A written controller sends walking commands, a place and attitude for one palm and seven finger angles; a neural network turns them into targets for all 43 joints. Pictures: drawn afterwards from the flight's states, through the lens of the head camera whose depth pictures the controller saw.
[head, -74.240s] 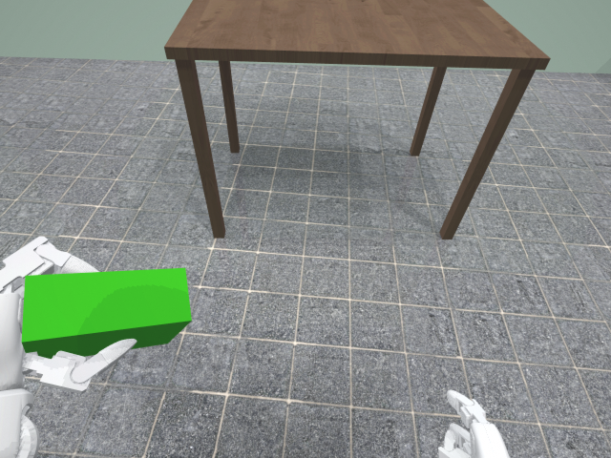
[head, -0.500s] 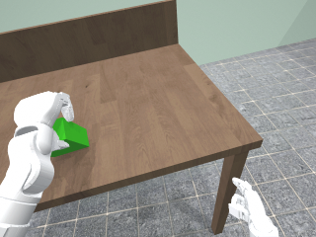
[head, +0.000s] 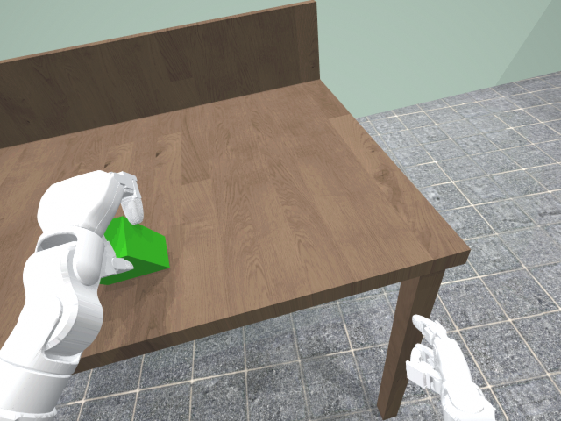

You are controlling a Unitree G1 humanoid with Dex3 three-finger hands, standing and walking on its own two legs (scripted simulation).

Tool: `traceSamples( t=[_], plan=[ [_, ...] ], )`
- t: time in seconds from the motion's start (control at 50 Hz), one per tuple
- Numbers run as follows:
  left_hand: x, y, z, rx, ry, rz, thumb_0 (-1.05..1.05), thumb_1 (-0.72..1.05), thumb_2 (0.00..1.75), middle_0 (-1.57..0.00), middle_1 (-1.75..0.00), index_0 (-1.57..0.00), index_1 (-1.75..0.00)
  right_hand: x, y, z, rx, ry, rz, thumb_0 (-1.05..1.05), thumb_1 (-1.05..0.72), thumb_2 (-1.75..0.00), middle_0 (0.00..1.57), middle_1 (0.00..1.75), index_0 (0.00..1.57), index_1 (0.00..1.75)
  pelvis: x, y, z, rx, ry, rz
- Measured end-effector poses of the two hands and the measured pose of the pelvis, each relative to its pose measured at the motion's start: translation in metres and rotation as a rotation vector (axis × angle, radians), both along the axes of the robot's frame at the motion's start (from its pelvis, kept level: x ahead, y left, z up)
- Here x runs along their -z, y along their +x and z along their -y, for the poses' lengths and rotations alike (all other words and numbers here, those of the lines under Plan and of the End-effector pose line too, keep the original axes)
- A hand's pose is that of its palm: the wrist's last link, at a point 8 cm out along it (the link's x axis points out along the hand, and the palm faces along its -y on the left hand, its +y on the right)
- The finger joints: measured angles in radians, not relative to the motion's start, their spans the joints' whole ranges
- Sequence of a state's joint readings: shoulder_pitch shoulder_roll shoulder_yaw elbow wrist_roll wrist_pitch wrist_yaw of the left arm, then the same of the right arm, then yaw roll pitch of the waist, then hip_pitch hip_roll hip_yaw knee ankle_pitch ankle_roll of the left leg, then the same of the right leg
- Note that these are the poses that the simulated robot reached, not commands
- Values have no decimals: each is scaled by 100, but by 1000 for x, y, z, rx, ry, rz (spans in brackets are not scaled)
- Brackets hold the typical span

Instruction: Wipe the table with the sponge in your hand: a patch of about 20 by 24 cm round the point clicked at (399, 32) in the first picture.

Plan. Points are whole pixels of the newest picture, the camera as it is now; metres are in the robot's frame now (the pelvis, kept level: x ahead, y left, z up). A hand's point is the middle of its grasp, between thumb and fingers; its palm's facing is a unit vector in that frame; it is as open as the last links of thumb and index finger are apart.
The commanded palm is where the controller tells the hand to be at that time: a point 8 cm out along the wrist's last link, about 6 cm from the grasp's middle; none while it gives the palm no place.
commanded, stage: lower the sponge onto the table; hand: left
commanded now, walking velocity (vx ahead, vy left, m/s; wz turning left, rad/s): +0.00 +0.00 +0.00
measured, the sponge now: (122, 256) +0.29 +0.30 +0.11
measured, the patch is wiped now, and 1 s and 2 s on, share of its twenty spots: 0.70 0.70 0.70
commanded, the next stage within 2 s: none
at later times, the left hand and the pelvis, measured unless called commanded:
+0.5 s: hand (108, 230) +0.27 +0.27 +0.19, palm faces +0.15 -0.04 -0.99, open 8.8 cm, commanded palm +0.23 +0.27 +0.25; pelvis +0.00 +0.00 +0.00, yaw +0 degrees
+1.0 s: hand (114, 229) +0.28 +0.27 +0.18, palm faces +0.13 -0.02 -0.99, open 8.8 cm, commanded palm +0.23 +0.27 +0.22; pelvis +0.00 -0.01 +0.00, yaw +0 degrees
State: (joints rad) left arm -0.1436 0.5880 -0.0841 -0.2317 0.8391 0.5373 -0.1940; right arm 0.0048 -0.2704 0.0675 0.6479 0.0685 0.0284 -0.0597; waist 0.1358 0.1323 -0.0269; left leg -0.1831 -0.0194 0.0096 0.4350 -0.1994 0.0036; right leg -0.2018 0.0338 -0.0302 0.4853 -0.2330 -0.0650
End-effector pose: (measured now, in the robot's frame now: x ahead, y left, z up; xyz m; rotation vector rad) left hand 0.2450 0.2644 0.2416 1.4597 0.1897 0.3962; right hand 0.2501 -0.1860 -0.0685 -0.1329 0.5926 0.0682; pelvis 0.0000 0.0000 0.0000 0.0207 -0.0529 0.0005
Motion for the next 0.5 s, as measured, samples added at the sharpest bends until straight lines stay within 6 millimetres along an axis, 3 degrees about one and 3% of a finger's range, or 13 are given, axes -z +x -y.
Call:
traceSamples(
  t=[0.08,0.24,0.4,0.5],
  plan=[
    [1,-4,0,8,23,-1,-1,-49,101,-89,-152,-94,-153,0,-1,1,-5,-14,-3,1,-90,-90,20,30,20,30,0,-1,1,0,0,5],
    [0,2,-20,-75,20,-8,-1,-49,101,-89,-152,-94,-153,-1,-3,2,-1,-22,-1,1,-90,-90,20,30,20,30,0,-5,3,-12,-3,5],
    [5,1,-1,28,51,-29,1,-48,101,-88,-154,-94,-153,0,-4,2,10,-10,11,1,-90,-90,20,30,20,30,0,-2,-1,-5,-2,2],
    [5,-1,-5,12,23,5,1,-49,101,-89,-154,-94,-153,2,-5,0,1,-11,-4,1,-90,-90,20,30,20,30,0,-1,-1,-5,-3,5]
  ],
)
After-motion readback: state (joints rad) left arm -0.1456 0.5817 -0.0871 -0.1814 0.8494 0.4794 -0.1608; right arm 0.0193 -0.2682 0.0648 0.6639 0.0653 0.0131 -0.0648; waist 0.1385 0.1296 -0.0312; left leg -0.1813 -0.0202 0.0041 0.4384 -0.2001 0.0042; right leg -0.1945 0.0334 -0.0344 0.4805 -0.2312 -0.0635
